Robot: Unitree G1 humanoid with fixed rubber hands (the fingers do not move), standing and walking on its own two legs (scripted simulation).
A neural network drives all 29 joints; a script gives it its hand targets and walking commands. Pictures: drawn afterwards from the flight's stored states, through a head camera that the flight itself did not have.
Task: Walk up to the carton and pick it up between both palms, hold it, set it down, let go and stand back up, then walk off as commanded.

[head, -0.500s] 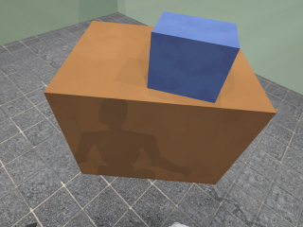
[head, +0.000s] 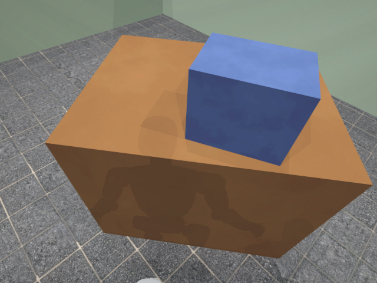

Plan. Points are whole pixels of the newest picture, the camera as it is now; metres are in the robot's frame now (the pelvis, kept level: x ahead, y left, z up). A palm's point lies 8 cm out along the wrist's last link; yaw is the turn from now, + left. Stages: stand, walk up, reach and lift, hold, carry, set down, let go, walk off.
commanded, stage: walk up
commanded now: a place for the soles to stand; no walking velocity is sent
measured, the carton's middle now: (246, 99) +0.58 -0.09 +0.08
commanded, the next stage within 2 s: reach and lift in 1.80 s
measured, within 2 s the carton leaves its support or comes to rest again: neither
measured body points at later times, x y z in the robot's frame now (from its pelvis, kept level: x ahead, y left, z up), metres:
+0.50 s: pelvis +0.07 -0.09 -0.01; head +0.09 -0.09 +0.44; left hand +0.14 +0.24 -0.11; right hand +0.13 -0.44 -0.09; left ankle +0.09 +0.07 -0.67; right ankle +0.13 -0.22 -0.71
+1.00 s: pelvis +0.10 -0.09 -0.01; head +0.13 -0.07 +0.44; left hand +0.20 +0.24 -0.12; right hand +0.15 -0.42 -0.09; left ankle +0.14 +0.06 -0.71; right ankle +0.13 -0.22 -0.71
